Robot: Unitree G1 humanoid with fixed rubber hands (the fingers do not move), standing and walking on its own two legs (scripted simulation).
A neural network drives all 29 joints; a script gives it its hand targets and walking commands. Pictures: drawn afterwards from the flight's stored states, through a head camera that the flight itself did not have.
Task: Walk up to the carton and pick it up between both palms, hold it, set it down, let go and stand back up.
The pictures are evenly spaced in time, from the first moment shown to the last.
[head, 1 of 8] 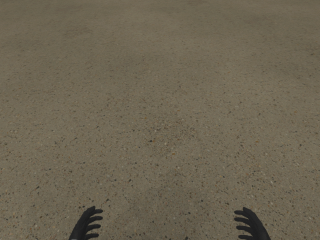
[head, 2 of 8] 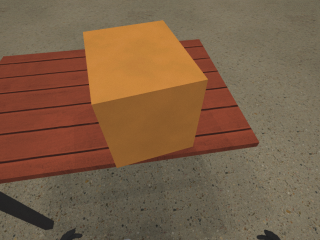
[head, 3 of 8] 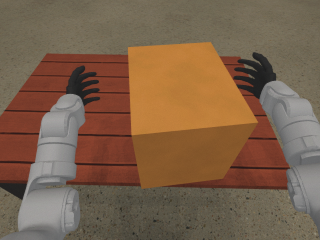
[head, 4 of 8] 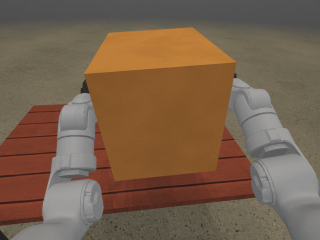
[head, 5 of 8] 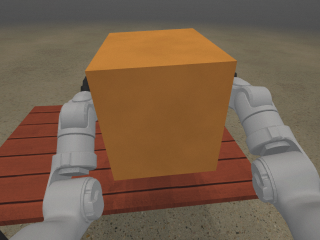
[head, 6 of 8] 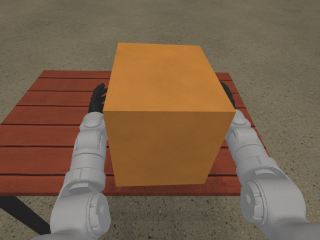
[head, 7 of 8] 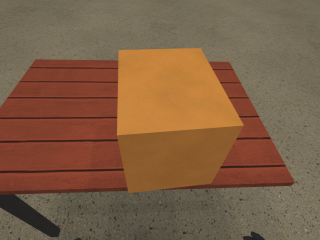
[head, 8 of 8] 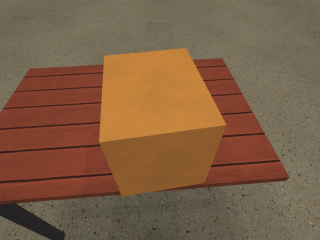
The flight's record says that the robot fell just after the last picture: no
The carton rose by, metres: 0.20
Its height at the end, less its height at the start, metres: +0.00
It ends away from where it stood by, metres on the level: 0.03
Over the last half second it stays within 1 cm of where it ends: yes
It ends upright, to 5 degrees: yes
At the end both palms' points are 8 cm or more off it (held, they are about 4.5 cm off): yes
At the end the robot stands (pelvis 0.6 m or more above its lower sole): yes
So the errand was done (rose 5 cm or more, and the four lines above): yes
